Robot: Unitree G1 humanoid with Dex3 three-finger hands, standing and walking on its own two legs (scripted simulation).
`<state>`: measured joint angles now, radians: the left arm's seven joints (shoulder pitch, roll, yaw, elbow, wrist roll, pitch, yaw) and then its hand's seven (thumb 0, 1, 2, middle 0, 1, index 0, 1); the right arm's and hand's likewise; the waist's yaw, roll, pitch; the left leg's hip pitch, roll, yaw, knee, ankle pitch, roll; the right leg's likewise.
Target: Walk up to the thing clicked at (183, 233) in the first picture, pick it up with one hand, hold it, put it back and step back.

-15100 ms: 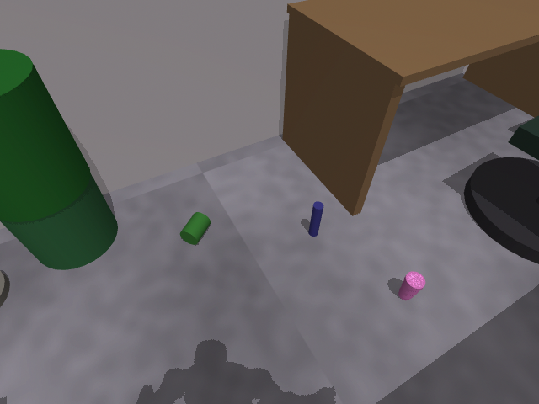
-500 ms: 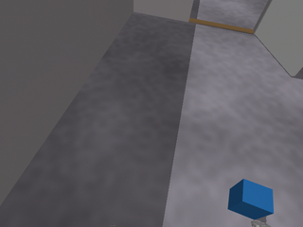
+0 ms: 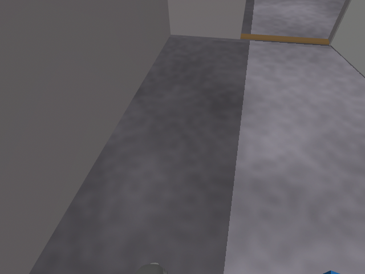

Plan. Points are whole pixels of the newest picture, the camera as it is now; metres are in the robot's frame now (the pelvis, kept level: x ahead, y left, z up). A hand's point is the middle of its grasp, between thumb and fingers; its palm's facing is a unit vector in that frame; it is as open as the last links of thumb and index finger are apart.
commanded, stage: walk up
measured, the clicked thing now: out of the picture -0.78 -0.85 -0.72
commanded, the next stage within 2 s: none
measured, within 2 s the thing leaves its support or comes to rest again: neither
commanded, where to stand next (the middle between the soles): +0.40 +0.04 m, yaw +0 degrees
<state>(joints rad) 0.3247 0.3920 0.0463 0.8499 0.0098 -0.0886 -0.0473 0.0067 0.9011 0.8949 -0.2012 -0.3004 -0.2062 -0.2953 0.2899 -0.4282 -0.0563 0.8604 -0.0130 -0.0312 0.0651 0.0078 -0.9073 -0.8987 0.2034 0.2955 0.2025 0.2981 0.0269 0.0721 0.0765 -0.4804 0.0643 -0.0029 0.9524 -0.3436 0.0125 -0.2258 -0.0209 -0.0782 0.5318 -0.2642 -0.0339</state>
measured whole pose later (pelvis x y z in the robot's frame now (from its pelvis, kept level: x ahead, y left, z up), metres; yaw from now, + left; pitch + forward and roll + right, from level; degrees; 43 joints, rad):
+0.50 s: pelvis +0.20 +0.11 +0.01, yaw -24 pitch -2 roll -1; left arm 0.35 0.49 0.07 0.83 -0.01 -0.01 -0.02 0.01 0.91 0.90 -0.20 -0.30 -0.20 -0.29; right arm 0.25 -0.40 -0.08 0.68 -0.02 -0.02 0.06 0.00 -0.90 -0.90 0.21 0.30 0.21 0.30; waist -0.02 0.01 0.10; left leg -0.14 -0.01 0.20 0.43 -0.27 0.09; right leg -0.50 -0.09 -0.03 0.94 -0.26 0.00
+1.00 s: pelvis +0.38 +0.15 -0.04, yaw -45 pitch -3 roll +1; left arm 0.25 0.42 0.04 0.71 0.03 0.05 0.00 0.01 0.90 0.89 -0.20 -0.30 -0.21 -0.30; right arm 0.23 -0.40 -0.06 0.70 -0.01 -0.04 0.01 0.00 -0.90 -0.90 0.21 0.30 0.21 0.30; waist 0.02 -0.03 0.14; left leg -0.44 0.08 0.00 0.84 -0.35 -0.06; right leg -0.48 0.00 0.19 1.00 -0.49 -0.01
